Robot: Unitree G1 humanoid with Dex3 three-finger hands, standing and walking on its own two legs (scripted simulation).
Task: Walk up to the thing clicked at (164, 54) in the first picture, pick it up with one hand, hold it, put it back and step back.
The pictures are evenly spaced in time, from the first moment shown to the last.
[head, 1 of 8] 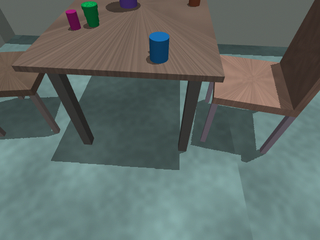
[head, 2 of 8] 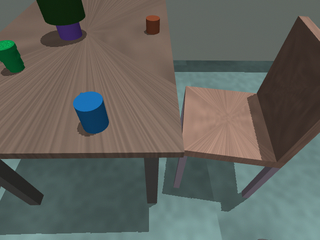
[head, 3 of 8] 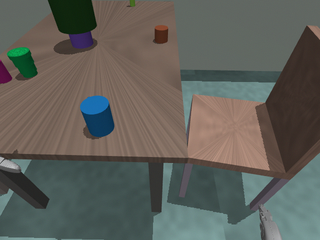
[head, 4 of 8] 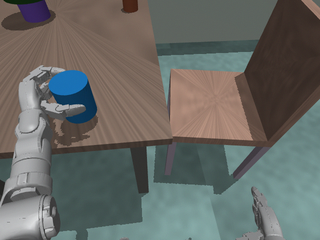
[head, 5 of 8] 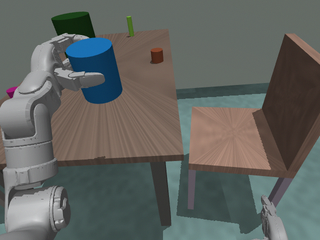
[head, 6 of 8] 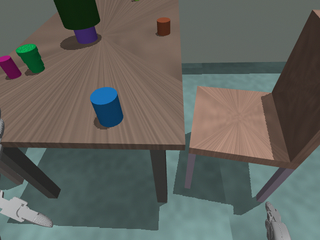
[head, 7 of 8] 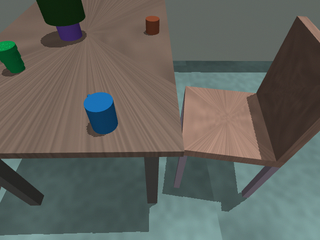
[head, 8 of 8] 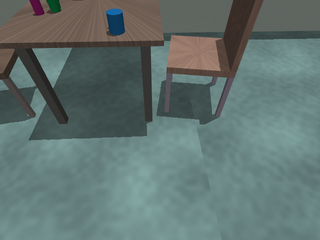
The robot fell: no
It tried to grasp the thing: yes
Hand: left
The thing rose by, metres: 0.27
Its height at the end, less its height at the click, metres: +0.00
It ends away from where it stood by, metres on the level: 0.03
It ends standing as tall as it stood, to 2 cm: yes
